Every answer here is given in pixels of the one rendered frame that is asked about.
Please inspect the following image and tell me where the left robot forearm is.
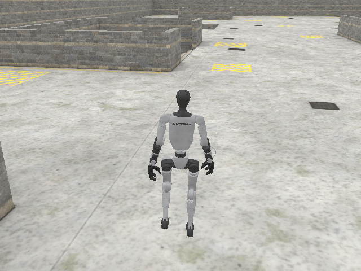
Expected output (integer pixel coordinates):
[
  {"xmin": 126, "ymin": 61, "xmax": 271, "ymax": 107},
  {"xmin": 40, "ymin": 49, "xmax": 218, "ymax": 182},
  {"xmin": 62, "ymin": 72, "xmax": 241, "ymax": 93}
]
[{"xmin": 149, "ymin": 137, "xmax": 161, "ymax": 166}]

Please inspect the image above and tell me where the robot left upper arm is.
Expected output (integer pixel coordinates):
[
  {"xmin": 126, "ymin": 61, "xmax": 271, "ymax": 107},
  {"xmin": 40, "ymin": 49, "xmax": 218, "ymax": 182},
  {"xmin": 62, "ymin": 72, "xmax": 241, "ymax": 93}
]
[{"xmin": 156, "ymin": 113, "xmax": 171, "ymax": 146}]

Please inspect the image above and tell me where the left robot shin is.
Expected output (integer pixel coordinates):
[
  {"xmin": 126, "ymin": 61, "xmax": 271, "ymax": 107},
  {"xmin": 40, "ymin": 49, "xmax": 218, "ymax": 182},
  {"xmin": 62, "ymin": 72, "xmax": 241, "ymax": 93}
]
[{"xmin": 162, "ymin": 182, "xmax": 170, "ymax": 221}]

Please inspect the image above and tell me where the robot right hand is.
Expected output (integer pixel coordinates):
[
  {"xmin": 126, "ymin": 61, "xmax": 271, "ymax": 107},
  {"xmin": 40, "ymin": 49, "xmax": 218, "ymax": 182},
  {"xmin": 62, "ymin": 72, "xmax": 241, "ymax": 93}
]
[{"xmin": 201, "ymin": 161, "xmax": 214, "ymax": 175}]

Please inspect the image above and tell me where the right robot forearm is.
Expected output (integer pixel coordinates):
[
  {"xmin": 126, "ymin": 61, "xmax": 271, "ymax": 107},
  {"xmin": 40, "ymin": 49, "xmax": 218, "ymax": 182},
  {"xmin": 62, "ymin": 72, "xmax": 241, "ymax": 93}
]
[{"xmin": 202, "ymin": 138, "xmax": 213, "ymax": 163}]

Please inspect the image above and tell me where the robot right upper arm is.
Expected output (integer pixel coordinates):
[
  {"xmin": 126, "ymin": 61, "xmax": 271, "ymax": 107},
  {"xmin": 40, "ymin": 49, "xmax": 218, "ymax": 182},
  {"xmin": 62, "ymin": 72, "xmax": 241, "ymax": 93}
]
[{"xmin": 194, "ymin": 115, "xmax": 208, "ymax": 146}]

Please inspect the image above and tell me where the robot right thigh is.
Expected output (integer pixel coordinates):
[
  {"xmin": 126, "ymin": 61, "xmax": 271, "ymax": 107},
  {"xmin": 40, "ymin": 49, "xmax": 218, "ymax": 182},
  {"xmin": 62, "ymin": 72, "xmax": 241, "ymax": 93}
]
[{"xmin": 187, "ymin": 159, "xmax": 199, "ymax": 200}]

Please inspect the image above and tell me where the robot left hand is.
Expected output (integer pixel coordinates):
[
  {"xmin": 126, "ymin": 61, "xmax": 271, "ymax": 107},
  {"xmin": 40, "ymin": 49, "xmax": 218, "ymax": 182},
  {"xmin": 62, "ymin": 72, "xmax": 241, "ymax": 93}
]
[{"xmin": 148, "ymin": 165, "xmax": 161, "ymax": 181}]

